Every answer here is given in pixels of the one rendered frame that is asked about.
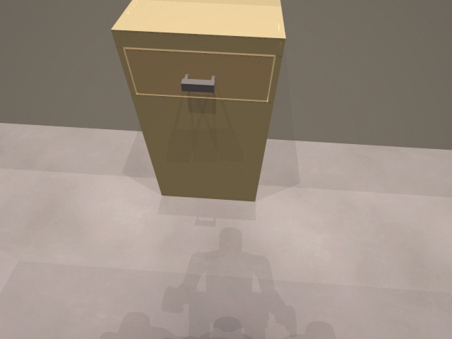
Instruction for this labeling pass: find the drawer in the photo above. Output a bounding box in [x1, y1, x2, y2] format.
[125, 47, 274, 100]

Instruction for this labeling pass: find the handle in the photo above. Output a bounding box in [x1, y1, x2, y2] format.
[181, 74, 215, 93]

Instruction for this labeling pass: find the cabinet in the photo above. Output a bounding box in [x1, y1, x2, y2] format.
[111, 0, 286, 202]

